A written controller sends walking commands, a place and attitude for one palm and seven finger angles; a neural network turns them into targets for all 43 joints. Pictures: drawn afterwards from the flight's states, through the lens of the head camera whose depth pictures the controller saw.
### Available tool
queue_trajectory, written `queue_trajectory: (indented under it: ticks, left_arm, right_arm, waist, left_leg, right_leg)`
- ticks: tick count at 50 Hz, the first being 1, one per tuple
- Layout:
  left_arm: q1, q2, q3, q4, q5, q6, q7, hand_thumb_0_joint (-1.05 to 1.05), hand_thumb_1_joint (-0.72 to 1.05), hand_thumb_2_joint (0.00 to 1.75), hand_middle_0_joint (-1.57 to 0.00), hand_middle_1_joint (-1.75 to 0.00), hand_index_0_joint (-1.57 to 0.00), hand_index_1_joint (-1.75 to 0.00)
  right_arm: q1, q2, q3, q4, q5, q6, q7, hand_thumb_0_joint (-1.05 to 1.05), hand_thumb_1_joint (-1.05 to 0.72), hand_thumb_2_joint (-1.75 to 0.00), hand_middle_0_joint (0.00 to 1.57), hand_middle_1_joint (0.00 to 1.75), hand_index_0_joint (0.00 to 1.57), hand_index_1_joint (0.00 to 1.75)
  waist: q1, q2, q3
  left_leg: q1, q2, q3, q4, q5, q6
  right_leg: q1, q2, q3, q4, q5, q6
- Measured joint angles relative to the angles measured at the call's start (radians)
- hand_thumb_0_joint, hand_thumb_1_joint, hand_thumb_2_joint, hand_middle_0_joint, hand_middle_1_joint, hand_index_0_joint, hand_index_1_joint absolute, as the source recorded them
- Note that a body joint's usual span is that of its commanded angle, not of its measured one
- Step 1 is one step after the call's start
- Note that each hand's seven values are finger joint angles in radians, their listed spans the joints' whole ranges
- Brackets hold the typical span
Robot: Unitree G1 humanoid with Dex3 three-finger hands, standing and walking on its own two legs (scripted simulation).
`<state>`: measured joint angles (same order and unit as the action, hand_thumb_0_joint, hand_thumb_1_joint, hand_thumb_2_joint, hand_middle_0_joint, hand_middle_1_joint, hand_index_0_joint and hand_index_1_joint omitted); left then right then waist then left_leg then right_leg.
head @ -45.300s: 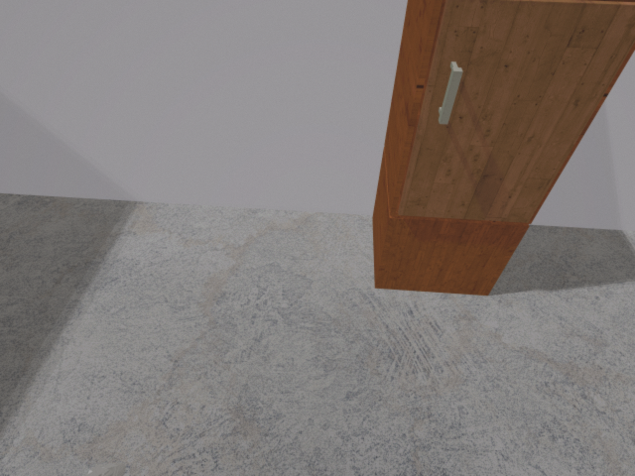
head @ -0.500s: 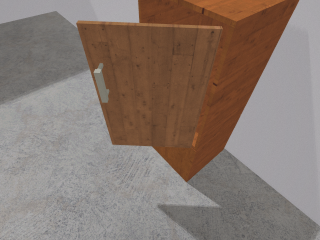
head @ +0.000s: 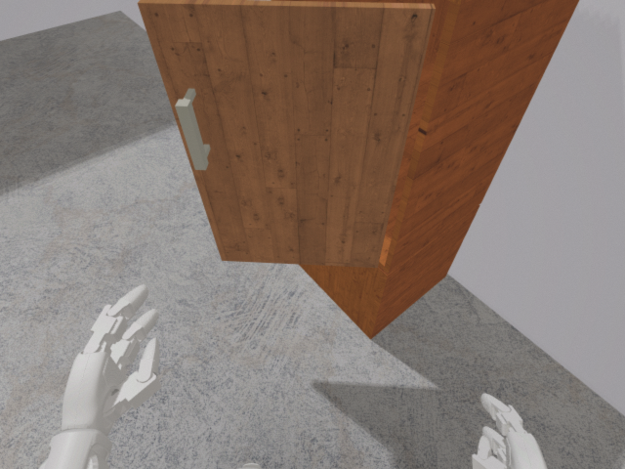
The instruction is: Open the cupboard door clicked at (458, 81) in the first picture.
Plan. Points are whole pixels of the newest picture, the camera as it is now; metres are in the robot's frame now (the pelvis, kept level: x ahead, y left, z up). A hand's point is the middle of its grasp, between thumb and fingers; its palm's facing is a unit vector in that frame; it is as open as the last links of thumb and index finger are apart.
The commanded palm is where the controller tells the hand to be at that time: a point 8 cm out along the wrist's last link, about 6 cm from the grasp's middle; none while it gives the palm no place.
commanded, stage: raise the hand with hooked fingers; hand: left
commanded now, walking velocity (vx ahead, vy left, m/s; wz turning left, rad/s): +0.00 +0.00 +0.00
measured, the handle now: (196, 130) +0.60 +0.22 +0.10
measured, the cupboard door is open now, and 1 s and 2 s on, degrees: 48 48 48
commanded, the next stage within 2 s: move the hooked fingers beside the handle in 1.84 s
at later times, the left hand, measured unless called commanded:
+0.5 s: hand (114, 377) +0.22 +0.24 +0.03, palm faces -0.02 -1.00 -0.04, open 10.6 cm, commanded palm +0.19 +0.29 +0.04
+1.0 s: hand (53, 344) +0.24 +0.30 +0.08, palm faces +0.01 -1.00 -0.03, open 13.4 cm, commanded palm +0.22 +0.34 +0.09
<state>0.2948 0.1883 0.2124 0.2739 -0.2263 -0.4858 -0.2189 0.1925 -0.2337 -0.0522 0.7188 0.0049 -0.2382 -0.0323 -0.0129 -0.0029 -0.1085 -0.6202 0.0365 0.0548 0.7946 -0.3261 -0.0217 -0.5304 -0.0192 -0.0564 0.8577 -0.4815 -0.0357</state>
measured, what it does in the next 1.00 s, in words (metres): stands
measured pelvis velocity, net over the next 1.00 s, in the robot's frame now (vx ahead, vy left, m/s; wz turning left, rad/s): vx -0.02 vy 0.04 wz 0.01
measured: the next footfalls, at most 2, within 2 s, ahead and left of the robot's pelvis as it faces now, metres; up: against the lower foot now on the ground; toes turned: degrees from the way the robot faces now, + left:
none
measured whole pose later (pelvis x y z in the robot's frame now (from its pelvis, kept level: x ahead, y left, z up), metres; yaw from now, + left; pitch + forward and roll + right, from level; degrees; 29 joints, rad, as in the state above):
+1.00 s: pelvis -0.02 +0.04 +0.00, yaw +1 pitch +6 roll -3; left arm 0.07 0.37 0.35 0.24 -0.34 -0.21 -0.45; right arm 0.24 -0.25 0.06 0.56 0.05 -0.23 -0.09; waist 0.02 0.02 -0.08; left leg -0.62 0.04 0.02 0.84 -0.32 0.03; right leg -0.47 -0.01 -0.08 0.79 -0.42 0.01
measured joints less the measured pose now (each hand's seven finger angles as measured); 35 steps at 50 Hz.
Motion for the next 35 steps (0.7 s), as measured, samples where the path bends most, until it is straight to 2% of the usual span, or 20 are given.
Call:
queue_trajectory:
  ticks: [2, 3, 4, 6, 9, 13, 17, 22, 26, 31, 35]
  left_arm:
    - [-0.016, 0.017, 0.014, 0.021, -0.03, -0.083, -0.121, 0.0, 0.74, 0.83, -0.21, -0.4, -0.21, -0.4]
    - [-0.018, 0.024, 0.019, 0.026, -0.047, -0.095, -0.171, 0.0, 0.72, 0.82, -0.22, -0.42, -0.22, -0.42]
    - [-0.016, 0.029, 0.025, 0.029, -0.065, -0.091, -0.208, 0.0, 0.7, 0.81, -0.22, -0.43, -0.22, -0.43]
    - [-0.006, 0.033, 0.038, 0.026, -0.097, -0.055, -0.245, 0.0, 0.65, 0.79, -0.22, -0.46, -0.23, -0.46]
    - [0.005, 0.038, 0.054, -0.002, -0.114, -0.003, -0.231, 0.01, 0.58, 0.76, -0.23, -0.5, -0.23, -0.5]
    - [-0.016, 0.064, 0.054, -0.061, -0.105, 0.027, -0.201, 0.01, 0.49, 0.72, -0.24, -0.56, -0.24, -0.56]
    - [-0.075, 0.102, 0.049, -0.075, -0.101, 0.082, -0.214, 0.01, 0.39, 0.68, -0.24, -0.62, -0.24, -0.62]
    - [-0.109, 0.131, 0.079, -0.049, -0.115, 0.167, -0.221, 0.01, 0.28, 0.63, -0.25, -0.69, -0.25, -0.7]
    - [-0.089, 0.132, 0.108, -0.055, -0.124, 0.17, -0.202, 0.01, 0.19, 0.59, -0.26, -0.75, -0.26, -0.76]
    - [-0.077, 0.128, 0.113, -0.074, -0.125, 0.146, -0.197, 0.0, 0.07, 0.54, -0.26, -0.83, -0.26, -0.83]
    - [-0.092, 0.134, 0.111, -0.075, -0.123, 0.155, -0.204, 0.0, -0.02, 0.5, -0.27, -0.89, -0.27, -0.89]
  right_arm:
    - [-0.024, -0.013, -0.005, -0.047, 0.006, -0.01, 0.008, 0.01, -0.9, -0.9, 0.2, 0.3, 0.2, 0.3]
    - [-0.033, -0.02, -0.007, -0.071, 0.011, -0.011, 0.008, 0.01, -0.9, -0.9, 0.2, 0.3, 0.2, 0.3]
    - [-0.039, -0.027, -0.007, -0.093, 0.017, -0.009, 0.003, 0.01, -0.9, -0.9, 0.2, 0.3, 0.2, 0.3]
    - [-0.044, -0.038, -0.004, -0.128, 0.027, -0.004, -0.012, 0.02, -0.9, -0.9, 0.2, 0.3, 0.2, 0.3]
    - [-0.034, -0.043, 0.009, -0.153, 0.033, -0.003, -0.038, 0.02, -0.91, -0.9, 0.2, 0.3, 0.2, 0.3]
    - [-0.007, -0.03, 0.043, -0.142, 0.032, -0.012, -0.065, 0.02, -0.91, -0.9, 0.2, 0.3, 0.2, 0.3]
    - [0.025, -0.007, 0.078, -0.118, 0.033, -0.014, -0.073, 0.02, -0.9, -0.9, 0.2, 0.3, 0.2, 0.3]
    - [0.072, 0.011, 0.092, -0.106, 0.032, -0.002, -0.065, 0.02, -0.9, -0.9, 0.2, 0.3, 0.2, 0.31]
    - [0.107, 0.003, 0.081, -0.104, 0.03, -0.001, -0.055, 0.02, -0.9, -0.9, 0.2, 0.3, 0.2, 0.31]
    - [0.123, -0.026, 0.066, -0.1, 0.031, -0.007, -0.049, 0.02, -0.9, -0.9, 0.2, 0.3, 0.2, 0.31]
    - [0.112, -0.041, 0.064, -0.104, 0.035, -0.009, -0.051, 0.02, -0.9, -0.9, 0.2, 0.3, 0.2, 0.3]
  waist:
    - [0.011, -0.004, -0.014]
    - [0.017, -0.006, -0.018]
    - [0.023, -0.006, -0.021]
    - [0.034, -0.001, -0.021]
    - [0.05, 0.009, -0.015]
    - [0.058, 0.021, -0.003]
    - [0.042, 0.032, 0.008]
    - [0.011, 0.037, 0.012]
    - [-0.002, 0.035, 0.01]
    - [0.0, 0.034, 0.014]
    - [0.006, 0.03, 0.021]
  left_leg:
    - [-0.1, 0.008, -0.007, 0.102, -0.031, -0.005]
    - [-0.14, 0.011, -0.011, 0.146, -0.045, -0.006]
    - [-0.172, 0.013, -0.015, 0.185, -0.055, -0.006]
    - [-0.214, 0.016, -0.027, 0.241, -0.072, -0.01]
    - [-0.241, 0.022, -0.049, 0.29, -0.088, -0.007]
    - [-0.243, 0.029, -0.077, 0.303, -0.089, -0.003]
    - [-0.223, 0.034, -0.087, 0.274, -0.073, -0.003]
    - [-0.173, 0.036, -0.062, 0.202, -0.047, 0.005]
    - [-0.14, 0.031, -0.038, 0.156, -0.033, 0.017]
    - [-0.119, 0.022, -0.027, 0.134, -0.03, 0.033]
    - [-0.103, 0.014, -0.026, 0.125, -0.028, 0.042]
  right_leg:
    - [-0.099, 0.005, -0.002, 0.105, -0.036, -0.011]
    - [-0.138, 0.006, -0.004, 0.149, -0.047, -0.019]
    - [-0.167, 0.006, -0.007, 0.187, -0.062, -0.017]
    - [-0.201, 0.009, -0.016, 0.238, -0.085, -0.015]
    - [-0.212, 0.016, -0.036, 0.268, -0.096, -0.02]
    - [-0.194, 0.028, -0.061, 0.253, -0.087, -0.022]
    - [-0.165, 0.036, -0.07, 0.206, -0.061, -0.02]
    - [-0.126, 0.037, -0.047, 0.131, -0.022, -0.005]
    - [-0.1, 0.033, -0.025, 0.085, -0.001, 0.008]
    - [-0.078, 0.023, -0.016, 0.056, 0.01, 0.022]
    - [-0.056, 0.016, -0.016, 0.039, 0.016, 0.031]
